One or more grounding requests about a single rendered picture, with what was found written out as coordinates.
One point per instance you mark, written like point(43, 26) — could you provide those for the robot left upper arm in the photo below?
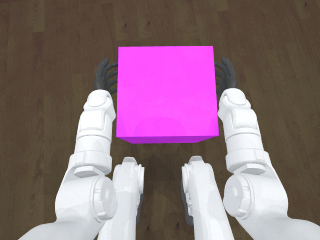
point(82, 208)

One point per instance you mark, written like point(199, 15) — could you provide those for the robot left thigh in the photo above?
point(129, 183)

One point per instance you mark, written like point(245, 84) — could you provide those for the robot right upper arm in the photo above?
point(260, 205)

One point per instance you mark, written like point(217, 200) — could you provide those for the right robot foot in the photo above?
point(188, 218)

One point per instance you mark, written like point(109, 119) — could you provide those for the right robot forearm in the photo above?
point(245, 152)

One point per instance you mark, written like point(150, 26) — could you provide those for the left robot hand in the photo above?
point(101, 76)

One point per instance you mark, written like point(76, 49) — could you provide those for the left robot forearm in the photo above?
point(93, 140)

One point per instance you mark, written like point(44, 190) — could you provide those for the carton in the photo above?
point(166, 94)

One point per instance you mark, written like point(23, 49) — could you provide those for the right robot hand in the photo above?
point(228, 76)

